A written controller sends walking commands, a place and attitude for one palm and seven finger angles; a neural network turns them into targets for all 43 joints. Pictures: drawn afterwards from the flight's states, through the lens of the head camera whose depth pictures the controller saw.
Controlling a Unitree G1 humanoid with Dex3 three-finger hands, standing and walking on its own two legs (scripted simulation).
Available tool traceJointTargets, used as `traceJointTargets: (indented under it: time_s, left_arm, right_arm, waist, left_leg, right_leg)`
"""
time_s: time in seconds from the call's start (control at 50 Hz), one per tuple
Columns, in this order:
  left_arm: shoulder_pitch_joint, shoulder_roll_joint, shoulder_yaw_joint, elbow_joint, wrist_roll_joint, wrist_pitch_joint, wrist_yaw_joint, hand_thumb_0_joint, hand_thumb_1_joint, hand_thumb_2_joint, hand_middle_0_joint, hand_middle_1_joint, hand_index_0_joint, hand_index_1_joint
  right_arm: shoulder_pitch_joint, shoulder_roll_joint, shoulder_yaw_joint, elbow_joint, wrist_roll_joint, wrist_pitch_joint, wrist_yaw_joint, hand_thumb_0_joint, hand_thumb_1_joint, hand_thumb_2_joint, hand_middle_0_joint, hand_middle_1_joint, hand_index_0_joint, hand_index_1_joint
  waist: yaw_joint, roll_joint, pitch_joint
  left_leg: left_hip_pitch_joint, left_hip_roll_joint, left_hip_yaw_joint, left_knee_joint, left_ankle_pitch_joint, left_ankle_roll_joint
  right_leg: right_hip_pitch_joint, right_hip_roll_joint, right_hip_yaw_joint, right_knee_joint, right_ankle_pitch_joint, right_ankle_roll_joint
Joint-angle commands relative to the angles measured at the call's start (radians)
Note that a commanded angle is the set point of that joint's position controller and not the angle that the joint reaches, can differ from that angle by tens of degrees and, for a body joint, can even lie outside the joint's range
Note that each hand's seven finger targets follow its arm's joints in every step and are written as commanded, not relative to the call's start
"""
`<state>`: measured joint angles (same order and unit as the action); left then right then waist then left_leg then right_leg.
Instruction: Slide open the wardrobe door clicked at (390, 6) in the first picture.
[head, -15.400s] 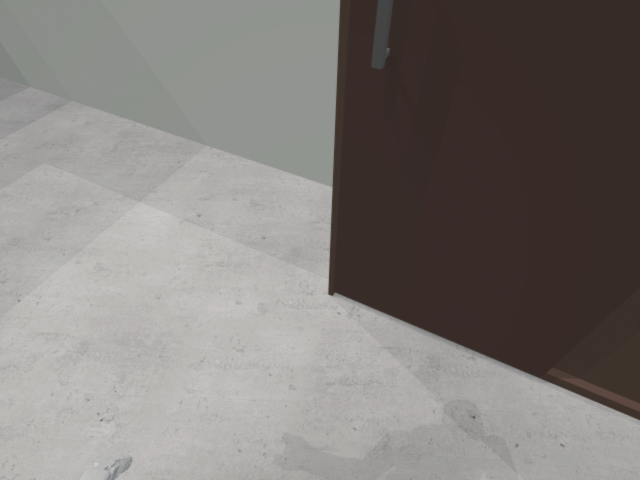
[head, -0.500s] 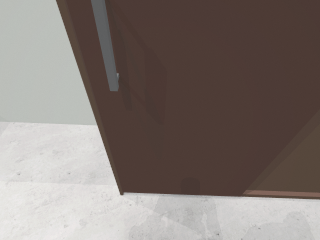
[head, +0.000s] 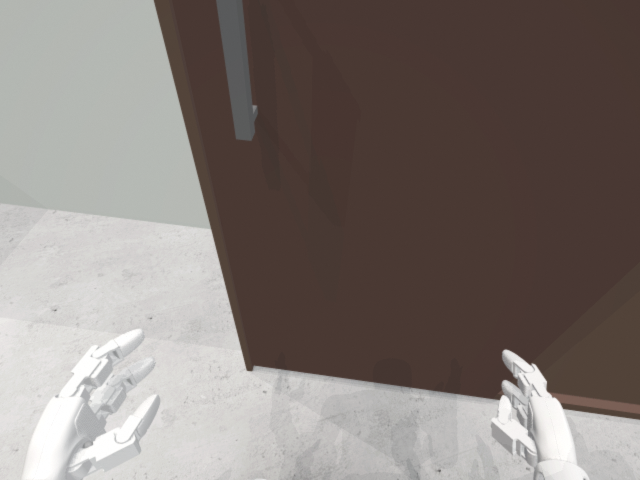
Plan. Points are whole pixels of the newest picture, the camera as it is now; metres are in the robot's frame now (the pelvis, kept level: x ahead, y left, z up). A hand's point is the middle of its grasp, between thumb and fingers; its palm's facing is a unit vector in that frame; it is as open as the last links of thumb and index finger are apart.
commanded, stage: raise the hand with hooked fingers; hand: left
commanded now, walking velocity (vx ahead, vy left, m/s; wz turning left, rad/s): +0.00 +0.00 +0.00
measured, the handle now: (239, 37) +0.51 +0.16 +0.30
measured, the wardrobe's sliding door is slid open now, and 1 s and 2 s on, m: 0.00 0.00 0.00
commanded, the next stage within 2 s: move the hooked fingers beside the handle in 1.64 s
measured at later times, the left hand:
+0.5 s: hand (63, 296) +0.23 +0.27 +0.17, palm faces +0.05 -1.00 -0.07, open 11.9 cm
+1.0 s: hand out of the picture +0.26 +0.30 +0.26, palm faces +0.06 -0.99 -0.15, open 13.9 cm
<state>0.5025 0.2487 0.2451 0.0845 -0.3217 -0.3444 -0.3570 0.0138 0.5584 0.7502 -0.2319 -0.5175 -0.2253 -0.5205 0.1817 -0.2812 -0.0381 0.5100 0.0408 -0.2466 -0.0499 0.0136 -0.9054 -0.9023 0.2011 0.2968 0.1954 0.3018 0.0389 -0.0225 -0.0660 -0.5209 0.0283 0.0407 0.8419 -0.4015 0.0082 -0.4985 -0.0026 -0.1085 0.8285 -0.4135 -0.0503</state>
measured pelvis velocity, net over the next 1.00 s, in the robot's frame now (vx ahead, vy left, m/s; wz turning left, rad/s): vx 0.00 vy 0.03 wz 0.02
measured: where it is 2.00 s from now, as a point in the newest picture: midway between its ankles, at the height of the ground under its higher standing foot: outside the picture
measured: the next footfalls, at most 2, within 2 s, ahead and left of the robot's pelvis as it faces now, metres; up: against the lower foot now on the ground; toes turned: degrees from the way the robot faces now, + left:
none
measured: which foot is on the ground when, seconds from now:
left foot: down 0.00-1.00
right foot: down 0.00-1.00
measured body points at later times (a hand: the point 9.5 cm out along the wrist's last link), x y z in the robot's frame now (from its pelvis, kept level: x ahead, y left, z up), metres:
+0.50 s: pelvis +0.01 +0.02 +0.03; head +0.00 +0.01 +0.48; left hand +0.22 +0.32 +0.17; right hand +0.17 -0.22 -0.05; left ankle +0.02 +0.11 -0.70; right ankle +0.01 -0.09 -0.70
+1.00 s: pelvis +0.00 +0.03 +0.04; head -0.03 +0.01 +0.49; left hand +0.25 +0.36 +0.27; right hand +0.22 -0.16 -0.02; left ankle +0.02 +0.11 -0.70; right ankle +0.01 -0.09 -0.70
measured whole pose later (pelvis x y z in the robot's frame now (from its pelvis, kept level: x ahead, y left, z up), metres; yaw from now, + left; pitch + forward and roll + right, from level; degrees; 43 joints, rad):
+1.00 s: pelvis +0.00 +0.03 +0.04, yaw +1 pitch -5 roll -1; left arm -0.16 0.52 0.46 -0.06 -0.34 0.33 -0.45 -0.01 -0.49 0.31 -0.30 -1.19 -0.30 -1.19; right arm 0.17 -0.24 0.14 0.61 0.09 -0.22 -0.10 0.02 -0.90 -0.90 0.20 0.30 0.20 0.30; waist 0.09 0.06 0.00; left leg -0.15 -0.02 0.04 0.47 -0.23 0.05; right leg -0.12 -0.03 -0.11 0.43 -0.23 -0.01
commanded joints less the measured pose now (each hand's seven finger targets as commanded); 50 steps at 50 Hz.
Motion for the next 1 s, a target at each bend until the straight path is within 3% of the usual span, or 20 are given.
traceJointTargets:
  time_s: [0.0,0.06,0.1,0.18,0.24,0.28,0.36,0.44,0.48,0.56,0.58,0.6,0.66,0.68,0.76,0.78,0.84,0.9,0.96,0.98]
  left_arm:
    - [-0.35,0.182,0.074,-0.525,-0.023,-0.192,0.069,0.0,0.34,0.66,-0.24,-0.66,-0.24,-0.66]
    - [-0.381,0.172,-0.002,-0.418,-0.001,-0.173,0.016,0.0,0.27,0.63,-0.245,-0.705,-0.245,-0.705]
    - [-0.396,0.219,0.018,-0.308,-0.006,-0.09,-0.046,0.0,0.223,0.61,-0.248,-0.735,-0.248,-0.735]
    - [-0.296,0.353,0.199,-0.122,-0.042,0.142,-0.107,0.0,0.13,0.57,-0.255,-0.795,-0.255,-0.795]
    - [-0.271,0.365,0.318,-0.229,-0.124,0.206,-0.084,0.0,0.06,0.54,-0.26,-0.84,-0.26,-0.84]
    - [-0.259,0.373,0.371,-0.299,-0.161,0.201,-0.055,0.0,0.013,0.52,-0.263,-0.87,-0.263,-0.87]
    - [-0.296,0.277,0.256,-0.411,-0.133,0.169,-0.027,0.0,-0.08,0.48,-0.27,-0.93,-0.27,-0.93]
    - [-0.424,0.294,0.199,-0.338,-0.086,0.255,-0.053,0.0,-0.173,0.44,-0.277,-0.99,-0.277,-0.99]
    - [-0.5,0.361,0.23,-0.373,-0.067,0.296,-0.049,0.0,-0.22,0.42,-0.28,-1.02,-0.28,-1.02]
    - [-0.65,0.426,0.283,-0.5,-0.052,0.312,-0.021,0.0,-0.313,0.38,-0.287,-1.08,-0.287,-1.08]
    - [-0.657,0.464,0.321,-0.511,-0.058,0.314,-0.014,0.0,-0.337,0.37,-0.288,-1.095,-0.288,-1.095]
    - [-0.667,0.452,0.319,-0.5,-0.065,0.317,-0.013,0.0,-0.36,0.36,-0.29,-1.11,-0.29,-1.11]
    - [-0.693,0.429,0.318,-0.415,-0.078,0.358,-0.023,0.0,-0.43,0.33,-0.295,-1.155,-0.295,-1.155]
    - [-0.698,0.432,0.317,-0.372,-0.077,0.391,-0.034,0.0,-0.453,0.32,-0.297,-1.17,-0.297,-1.17]
    - [-0.802,0.419,0.257,-0.228,-0.049,0.542,-0.059,0.0,-0.5,0.3,-0.3,-1.2,-0.3,-1.2]
    - [-0.805,0.431,0.259,-0.212,-0.045,0.568,-0.068,0.0,-0.5,0.3,-0.3,-1.2,-0.3,-1.2]
    - [-0.957,0.504,0.273,-0.31,-0.029,0.619,-0.083,0.0,-0.5,0.3,-0.3,-1.2,-0.3,-1.2]
    - [-1.06,0.602,0.353,-0.434,-0.036,0.593,-0.082,0.0,-0.5,0.3,-0.3,-1.2,-0.3,-1.2]
    - [-1.066,0.633,0.409,-0.389,-0.051,0.575,-0.077,0.0,-0.5,0.3,-0.3,-1.2,-0.3,-1.2]
    - [-1.048,0.654,0.428,-0.337,-0.055,0.586,-0.081,0.0,-0.5,0.3,-0.3,-1.2,-0.3,-1.2]
  right_arm:
    - [0.02,-0.083,-0.006,-0.076,-0.011,-0.07,-0.022,0.0,-0.9,-0.9,0.2,0.3,0.2,0.3]
    - [0.011,-0.104,0.01,-0.033,0.002,-0.095,-0.035,0.0,-0.9,-0.9,0.2,0.3,0.2,0.3]
    - [0.007,-0.115,0.015,-0.02,0.016,-0.097,-0.05,0.0,-0.9,-0.9,0.2,0.3,0.2,0.3]
    - [-0.044,-0.117,0.022,-0.052,0.026,-0.086,-0.064,0.0,-0.9,-0.9,0.2,0.3,0.2,0.3]
    - [-0.083,-0.09,0.042,-0.097,0.023,-0.084,-0.055,0.0,-0.9,-0.9,0.2,0.3,0.2,0.3]
    - [-0.085,-0.076,0.052,-0.108,0.018,-0.098,-0.044,0.0,-0.9,-0.9,0.2,0.3,0.2,0.3]
    - [-0.045,-0.084,0.047,-0.085,0.018,-0.14,-0.026,0.0,-0.9,-0.9,0.2,0.3,0.2,0.3]
    - [-0.034,-0.112,0.041,-0.051,0.032,-0.145,-0.045,0.0,-0.9,-0.9,0.2,0.3,0.2,0.3]
    - [-0.048,-0.116,0.045,-0.053,0.033,-0.143,-0.057,0.0,-0.9,-0.9,0.2,0.3,0.2,0.3]
    - [-0.071,-0.095,0.061,-0.06,0.032,-0.142,-0.069,0.0,-0.9,-0.9,0.2,0.3,0.2,0.3]
    - [-0.078,-0.093,0.067,-0.057,0.025,-0.139,-0.069,0.0,-0.9,-0.9,0.2,0.3,0.2,0.3]
    - [-0.081,-0.087,0.072,-0.055,0.027,-0.134,-0.068,0.0,-0.9,-0.9,0.2,0.3,0.2,0.3]
    - [-0.093,-0.087,0.081,-0.039,0.033,-0.124,-0.064,0.0,-0.9,-0.9,0.2,0.3,0.2,0.3]
    - [-0.094,-0.091,0.083,-0.036,0.036,-0.113,-0.06,0.0,-0.9,-0.9,0.2,0.3,0.2,0.3]
    - [-0.111,-0.105,0.09,-0.037,0.055,-0.068,-0.061,0.0,-0.9,-0.9,0.2,0.3,0.2,0.3]
    - [-0.115,-0.106,0.09,-0.043,0.056,-0.057,-0.058,0.0,-0.9,-0.9,0.2,0.3,0.2,0.3]
    - [-0.153,-0.099,0.099,-0.074,0.06,-0.039,-0.054,0.0,-0.9,-0.9,0.2,0.3,0.2,0.3]
    - [-0.181,-0.086,0.11,-0.088,0.05,-0.037,-0.051,0.0,-0.9,-0.9,0.2,0.3,0.2,0.3]
    - [-0.181,-0.082,0.114,-0.075,0.048,-0.033,-0.053,0.0,-0.9,-0.9,0.2,0.3,0.2,0.3]
    - [-0.184,-0.085,0.115,-0.065,0.047,-0.027,-0.048,0.0,-0.9,-0.9,0.2,0.3,0.2,0.3]
  waist:
    - [-0.081,0.163,-0.136]
    - [-0.118,0.146,-0.047]
    - [-0.109,0.105,-0.022]
    - [-0.009,0.028,-0.075]
    - [0.042,-0.021,-0.195]
    - [0.067,-0.02,-0.21]
    - [0.027,0.092,-0.164]
    - [-0.003,0.084,-0.039]
    - [0.011,0.105,-0.021]
    - [0.019,0.144,-0.117]
    - [0.033,0.139,-0.126]
    - [0.03,0.15,-0.131]
    - [0.032,0.18,-0.082]
    - [0.041,0.167,-0.057]
    - [0.015,0.09,0.045]
    - [0.024,0.064,0.039]
    - [0.026,0.134,-0.078]
    - [0.036,0.145,-0.185]
    - [0.038,0.132,-0.187]
    - [0.051,0.138,-0.153]
  left_leg:
    - [0.138,-0.02,-0.05,-0.093,0.201,0.026]
    - [0.126,-0.013,-0.071,-0.115,0.136,0.032]
    - [0.111,-0.013,-0.075,-0.135,0.126,0.033]
    - [0.09,-0.019,-0.071,-0.176,0.175,0.027]
    - [0.131,-0.021,-0.073,-0.212,0.27,0.017]
    - [0.157,-0.018,-0.078,-0.231,0.33,0.013]
    - [0.27,-0.014,-0.053,-0.274,0.375,0.016]
    - [0.271,-0.006,-0.063,-0.324,0.271,0.023]
    - [0.29,-0.006,-0.075,-0.354,0.242,0.025]
    - [0.387,-0.008,-0.099,-0.404,0.272,0.018]
    - [0.403,-0.008,-0.101,-0.405,0.305,0.015]
    - [0.415,-0.008,-0.103,-0.416,0.31,0.009]
    - [0.427,-0.007,-0.11,-0.437,0.32,-0.005]
    - [0.418,-0.007,-0.108,-0.446,0.324,-0.007]
    - [0.369,-0.007,-0.121,-0.481,0.2,-0.001]
    - [0.374,-0.009,-0.115,-0.479,0.219,0.003]
    - [0.438,-0.019,-0.116,-0.475,0.244,0.007]
    - [0.498,-0.025,-0.117,-0.461,0.311,0.008]
    - [0.507,-0.024,-0.115,-0.467,0.323,0.01]
    - [0.483,-0.026,-0.109,-0.465,0.32,0.013]
  right_leg:
    - [0.037,0.0,0.137,-0.196,0.181,0.029]
    - [0.009,0.0,0.12,-0.229,0.116,0.034]
    - [0.051,-0.009,0.147,-0.275,0.1,0.04]
    - [0.194,-0.046,0.186,-0.329,0.118,0.058]
    - [0.315,-0.057,0.155,-0.312,0.292,0.074]
    - [0.364,-0.044,0.132,-0.289,0.423,0.073]
    - [0.274,-0.008,0.063,-0.284,0.458,0.05]
    - [0.21,0.0,0.061,-0.343,0.305,0.047]
    - [0.222,0.002,0.061,-0.369,0.243,0.039]
    - [0.287,0.006,0.034,-0.377,0.243,0.029]
    - [0.309,0.011,0.038,-0.384,0.275,0.024]
    - [0.316,0.011,0.033,-0.387,0.281,0.023]
    - [0.311,0.013,0.025,-0.396,0.304,0.019]
    - [0.323,0.016,0.027,-0.41,0.311,0.015]
    - [0.261,0.008,0.026,-0.433,0.232,0.026]
    - [0.282,0.009,0.034,-0.445,0.244,0.022]
    - [0.309,0.0,0.042,-0.44,0.257,0.019]
    - [0.364,0.001,0.049,-0.45,0.296,0.012]
    - [0.375,0.006,0.039,-0.459,0.303,0.013]
    - [0.381,0.005,0.05,-0.476,0.302,0.009]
